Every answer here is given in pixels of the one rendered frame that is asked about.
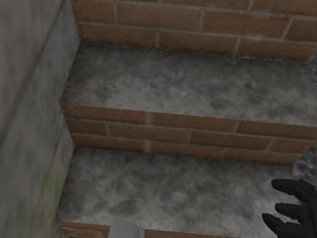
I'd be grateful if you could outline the left robot thigh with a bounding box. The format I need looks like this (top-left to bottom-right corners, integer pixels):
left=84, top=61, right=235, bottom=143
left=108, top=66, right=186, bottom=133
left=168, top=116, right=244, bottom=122
left=108, top=221, right=145, bottom=238

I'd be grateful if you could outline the right robot hand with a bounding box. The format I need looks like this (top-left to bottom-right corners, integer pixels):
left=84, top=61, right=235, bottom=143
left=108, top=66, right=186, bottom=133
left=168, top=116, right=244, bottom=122
left=262, top=178, right=317, bottom=238

